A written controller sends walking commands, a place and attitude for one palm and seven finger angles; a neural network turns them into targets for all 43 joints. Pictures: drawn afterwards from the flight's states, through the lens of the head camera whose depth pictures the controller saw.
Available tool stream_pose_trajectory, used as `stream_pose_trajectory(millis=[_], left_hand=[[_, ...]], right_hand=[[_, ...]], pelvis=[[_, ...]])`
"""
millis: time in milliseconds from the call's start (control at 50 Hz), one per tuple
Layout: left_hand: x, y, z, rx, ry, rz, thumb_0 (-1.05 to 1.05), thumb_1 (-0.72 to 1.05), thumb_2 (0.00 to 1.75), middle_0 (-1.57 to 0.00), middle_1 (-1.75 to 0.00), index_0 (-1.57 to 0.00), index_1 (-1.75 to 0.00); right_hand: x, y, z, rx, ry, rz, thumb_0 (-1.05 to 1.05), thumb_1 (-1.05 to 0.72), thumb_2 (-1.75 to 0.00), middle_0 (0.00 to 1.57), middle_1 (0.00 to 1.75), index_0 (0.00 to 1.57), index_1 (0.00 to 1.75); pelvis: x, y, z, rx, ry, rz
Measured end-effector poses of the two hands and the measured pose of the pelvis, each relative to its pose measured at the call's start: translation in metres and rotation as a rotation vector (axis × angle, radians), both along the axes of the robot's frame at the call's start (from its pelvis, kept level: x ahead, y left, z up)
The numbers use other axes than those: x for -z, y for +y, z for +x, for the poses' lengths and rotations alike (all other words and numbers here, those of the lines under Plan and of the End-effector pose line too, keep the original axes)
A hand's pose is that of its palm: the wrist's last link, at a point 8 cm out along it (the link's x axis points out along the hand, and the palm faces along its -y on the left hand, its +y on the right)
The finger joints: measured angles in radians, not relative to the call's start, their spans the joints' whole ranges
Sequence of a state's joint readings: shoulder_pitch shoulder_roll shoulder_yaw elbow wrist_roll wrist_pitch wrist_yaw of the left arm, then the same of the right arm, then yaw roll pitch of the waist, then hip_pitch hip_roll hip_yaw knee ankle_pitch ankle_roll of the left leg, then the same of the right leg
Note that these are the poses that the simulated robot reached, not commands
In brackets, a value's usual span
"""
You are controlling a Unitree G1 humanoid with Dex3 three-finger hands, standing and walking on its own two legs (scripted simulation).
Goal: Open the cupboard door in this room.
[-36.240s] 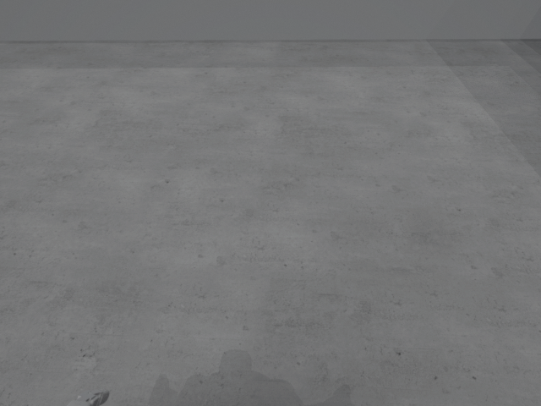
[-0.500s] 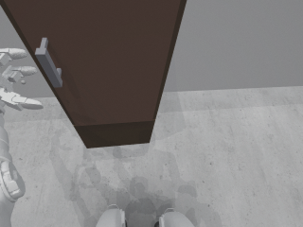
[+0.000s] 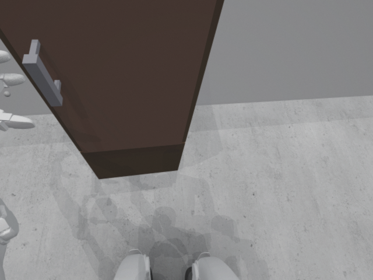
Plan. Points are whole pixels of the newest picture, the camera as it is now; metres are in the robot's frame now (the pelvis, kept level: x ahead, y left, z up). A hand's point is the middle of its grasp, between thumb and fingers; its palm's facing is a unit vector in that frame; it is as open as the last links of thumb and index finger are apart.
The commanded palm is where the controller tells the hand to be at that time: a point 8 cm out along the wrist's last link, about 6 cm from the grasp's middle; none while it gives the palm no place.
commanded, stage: move the hooked fingers beside the handle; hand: left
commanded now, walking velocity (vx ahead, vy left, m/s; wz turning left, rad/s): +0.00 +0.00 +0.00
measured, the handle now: (46, 75) +0.51 +0.26 +0.08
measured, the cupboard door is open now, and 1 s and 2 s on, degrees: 0 0 0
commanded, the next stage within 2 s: slide the fingers in behind the handle in 0.50 s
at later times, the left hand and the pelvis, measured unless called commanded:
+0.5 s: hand (5, 95) +0.46 +0.32 +0.08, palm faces +0.11 -0.99 +0.00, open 14.0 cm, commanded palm +0.43 +0.36 +0.08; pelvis +0.00 +0.00 +0.00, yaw +1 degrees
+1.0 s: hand (25, 96) +0.45 +0.28 +0.08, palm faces +0.10 -1.00 +0.00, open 14.0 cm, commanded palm +0.43 +0.32 +0.08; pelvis +0.00 +0.00 +0.00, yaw +1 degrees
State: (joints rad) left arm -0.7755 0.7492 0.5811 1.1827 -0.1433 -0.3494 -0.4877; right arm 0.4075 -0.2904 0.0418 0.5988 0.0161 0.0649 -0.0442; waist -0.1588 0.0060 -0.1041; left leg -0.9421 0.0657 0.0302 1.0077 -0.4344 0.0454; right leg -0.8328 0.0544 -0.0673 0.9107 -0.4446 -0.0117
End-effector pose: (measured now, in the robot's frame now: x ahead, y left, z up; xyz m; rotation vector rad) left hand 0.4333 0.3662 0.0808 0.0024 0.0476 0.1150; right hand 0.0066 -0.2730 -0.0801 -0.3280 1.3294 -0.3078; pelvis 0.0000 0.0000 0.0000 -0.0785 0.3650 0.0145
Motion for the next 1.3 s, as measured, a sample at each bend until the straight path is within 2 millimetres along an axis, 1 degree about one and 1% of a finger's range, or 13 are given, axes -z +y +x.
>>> stream_pose_trajectory(millis=[160, 280, 480, 620, 760, 980, 1300], left_hand=[[0.001, 0.004, -0.001, 0.001, 0.001, -0.005, -0.01, -0.50, 0.30, -0.30, -1.20, -0.30, -1.20], [0.002, 0.005, 0.000, 0.007, -0.006, -0.009, -0.01, -0.50, 0.30, -0.30, -1.20, -0.30, -1.20], [0.002, 0.004, -0.002, 0.008, -0.011, -0.009, -0.01, -0.50, 0.30, -0.30, -1.20, -0.30, -1.20], [-0.002, -0.001, -0.004, 0.013, -0.023, -0.002, -0.01, -0.50, 0.30, -0.30, -1.20, -0.30, -1.20], [-0.003, -0.012, -0.005, 0.020, -0.019, -0.005, -0.01, -0.50, 0.30, -0.30, -1.20, -0.30, -1.20], [-0.003, -0.031, -0.007, 0.017, -0.024, 0.000, -0.01, -0.50, 0.30, -0.30, -1.20, -0.30, -1.20], [-0.004, -0.059, -0.001, 0.017, -0.025, -0.001, -0.01, -0.50, 0.30, -0.30, -1.20, -0.30, -1.20]], right_hand=[[0.003, 0.002, 0.016, -0.030, -0.022, -0.001, 0.01, -0.90, -0.90, 0.21, 0.30, 0.20, 0.30], [0.004, 0.003, 0.021, -0.041, -0.032, -0.004, 0.01, -0.90, -0.90, 0.21, 0.30, 0.20, 0.30], [0.004, 0.006, 0.018, -0.035, -0.018, 0.005, 0.01, -0.90, -0.90, 0.21, 0.30, 0.20, 0.30], [0.004, 0.007, 0.014, -0.025, -0.017, 0.015, 0.01, -0.90, -0.90, 0.21, 0.30, 0.20, 0.30], [0.005, 0.008, 0.013, -0.026, -0.024, 0.025, 0.01, -0.90, -0.90, 0.21, 0.30, 0.20, 0.30], [0.007, 0.004, 0.018, -0.028, -0.053, 0.038, 0.01, -0.90, -0.90, 0.21, 0.30, 0.20, 0.30], [0.012, -0.004, 0.016, -0.014, -0.056, 0.058, 0.01, -0.90, -0.90, 0.21, 0.29, 0.20, 0.30]], pelvis=[[0.002, 0.001, 0.000, -0.011, 0.000, -0.004], [0.003, 0.002, 0.000, -0.011, 0.006, -0.006], [0.002, 0.003, 0.000, -0.012, 0.000, -0.007], [0.001, 0.004, 0.000, -0.012, -0.009, -0.005], [0.000, 0.002, -0.001, -0.013, -0.017, -0.001], [-0.001, -0.002, -0.003, -0.014, -0.032, 0.007], [-0.001, -0.012, -0.003, -0.009, -0.037, 0.019]])
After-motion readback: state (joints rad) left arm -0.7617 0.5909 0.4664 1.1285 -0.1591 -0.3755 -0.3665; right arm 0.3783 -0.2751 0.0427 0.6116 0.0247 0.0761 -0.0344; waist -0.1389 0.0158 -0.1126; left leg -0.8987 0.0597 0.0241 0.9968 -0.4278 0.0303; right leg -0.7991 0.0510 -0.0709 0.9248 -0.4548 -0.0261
